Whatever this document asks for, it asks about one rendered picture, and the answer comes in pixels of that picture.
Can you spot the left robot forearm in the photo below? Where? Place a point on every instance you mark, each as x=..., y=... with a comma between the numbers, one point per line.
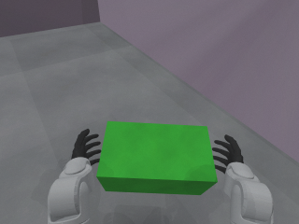
x=68, y=199

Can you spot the right robot forearm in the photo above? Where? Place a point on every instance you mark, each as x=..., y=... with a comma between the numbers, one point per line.
x=251, y=201

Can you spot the carton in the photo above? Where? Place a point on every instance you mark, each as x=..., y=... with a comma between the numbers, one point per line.
x=156, y=158

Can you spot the right robot hand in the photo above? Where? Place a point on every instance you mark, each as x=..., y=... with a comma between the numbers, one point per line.
x=234, y=154

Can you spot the left robot hand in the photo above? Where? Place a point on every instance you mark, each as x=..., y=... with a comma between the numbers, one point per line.
x=80, y=147

